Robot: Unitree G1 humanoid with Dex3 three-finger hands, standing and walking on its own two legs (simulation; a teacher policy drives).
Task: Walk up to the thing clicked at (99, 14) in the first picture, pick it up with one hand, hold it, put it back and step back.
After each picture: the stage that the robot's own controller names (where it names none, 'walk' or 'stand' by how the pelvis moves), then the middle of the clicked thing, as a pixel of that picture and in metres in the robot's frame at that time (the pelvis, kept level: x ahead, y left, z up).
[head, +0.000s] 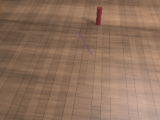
stand; (99, 16) +1.89 -0.23 -0.65
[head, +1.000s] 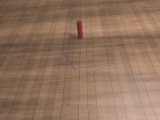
walk; (79, 30) +1.76 +0.14 -0.63
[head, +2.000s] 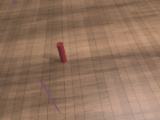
walk; (61, 52) +1.21 +0.31 -0.65
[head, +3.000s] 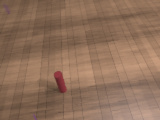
walk; (60, 82) +0.81 +0.27 -0.65
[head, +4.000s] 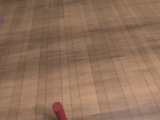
walk; (60, 113) +0.53 +0.24 -0.64
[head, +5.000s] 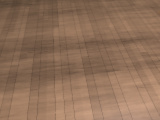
stand; out of the picture +0.43 +0.21 -0.65
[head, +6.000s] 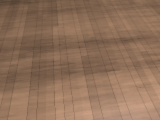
stand; out of the picture +0.41 +0.21 -0.66
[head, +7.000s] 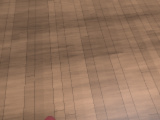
walk; out of the picture +0.31 +0.21 -0.63
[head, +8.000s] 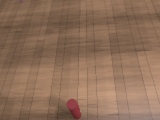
stand; (74, 109) +0.44 +0.16 -0.61
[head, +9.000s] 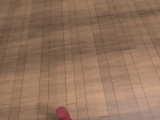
walk; (64, 116) +0.38 +0.20 -0.63
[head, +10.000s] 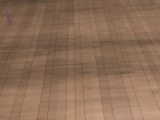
stand; out of the picture +0.41 +0.19 -0.64
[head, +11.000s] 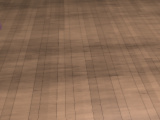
stand; out of the picture +0.45 +0.20 -0.65
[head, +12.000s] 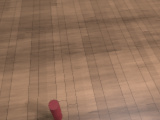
stand; (56, 111) +0.46 +0.21 -0.61
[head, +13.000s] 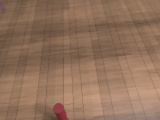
stand; (61, 114) +0.46 +0.22 -0.63
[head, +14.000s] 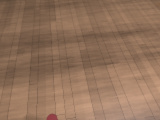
stand; out of the picture +0.44 +0.21 -0.64
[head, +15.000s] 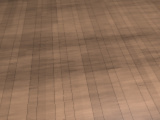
stand; out of the picture +0.40 +0.21 -0.66
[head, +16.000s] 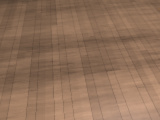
stand; out of the picture +0.39 +0.22 -0.66
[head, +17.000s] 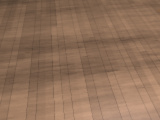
stand; out of the picture +0.39 +0.21 -0.66
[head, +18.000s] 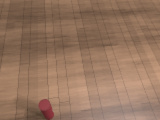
go down; (47, 110) +0.42 +0.21 -0.58
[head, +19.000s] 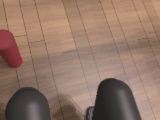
go down; (9, 52) +0.48 +0.25 -0.24
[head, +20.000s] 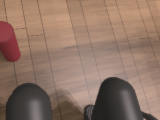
close in; (8, 45) +0.48 +0.25 -0.23
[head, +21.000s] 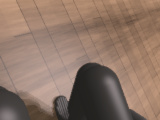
close; out of the picture +0.46 +0.29 -0.16
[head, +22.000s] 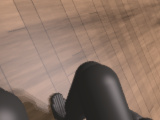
lift; out of the picture +0.45 +0.30 -0.16
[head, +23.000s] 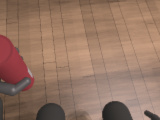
lift; (13, 70) +0.36 +0.21 +0.03
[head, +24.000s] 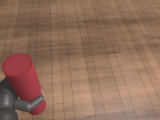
hold; (29, 89) +0.32 +0.18 +0.04
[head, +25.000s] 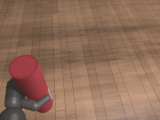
hold; (35, 88) +0.32 +0.16 +0.05
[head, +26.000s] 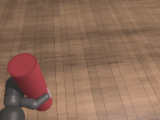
hold; (34, 87) +0.32 +0.16 +0.06
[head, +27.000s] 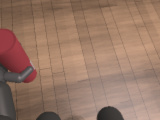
crouch; (17, 61) +0.42 +0.20 -0.02
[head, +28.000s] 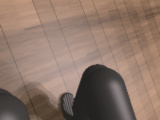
lower; out of the picture +0.46 +0.29 -0.17
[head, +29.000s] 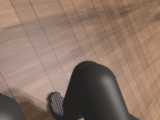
lower; out of the picture +0.46 +0.30 -0.17
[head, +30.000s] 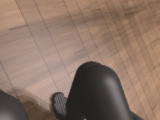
lower; out of the picture +0.45 +0.30 -0.17
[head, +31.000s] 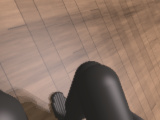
lower; out of the picture +0.45 +0.30 -0.16
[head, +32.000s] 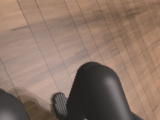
lower; out of the picture +0.45 +0.30 -0.17
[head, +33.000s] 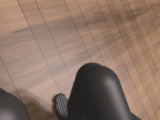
open; out of the picture +0.45 +0.29 -0.17
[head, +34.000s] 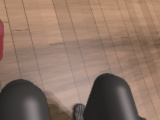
stand; out of the picture +0.46 +0.26 -0.20
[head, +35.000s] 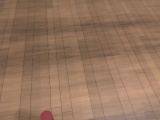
stand; out of the picture +0.41 +0.19 -0.56
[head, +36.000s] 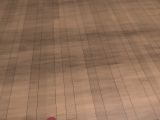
stand; out of the picture +0.41 +0.20 -0.60
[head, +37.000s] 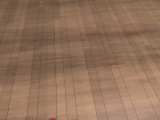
stand; out of the picture +0.40 +0.19 -0.60
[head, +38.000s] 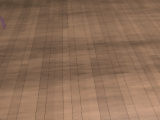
stand; out of the picture +0.42 +0.18 -0.65
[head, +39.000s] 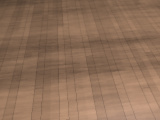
stand; out of the picture +0.41 +0.20 -0.66
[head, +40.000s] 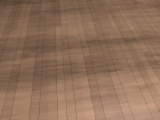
stand; out of the picture +0.39 +0.21 -0.66
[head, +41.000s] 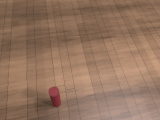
walk; (55, 97) +0.51 +0.17 -0.64
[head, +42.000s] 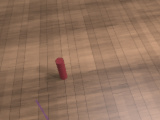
walk; (61, 69) +0.83 +0.25 -0.63
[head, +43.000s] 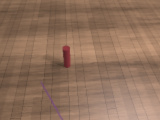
stand; (66, 57) +1.08 +0.17 -0.63
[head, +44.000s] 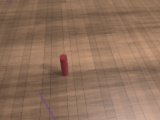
stand; (64, 65) +1.02 +0.19 -0.66
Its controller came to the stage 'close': yes
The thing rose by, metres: 0.69
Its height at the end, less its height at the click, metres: +0.00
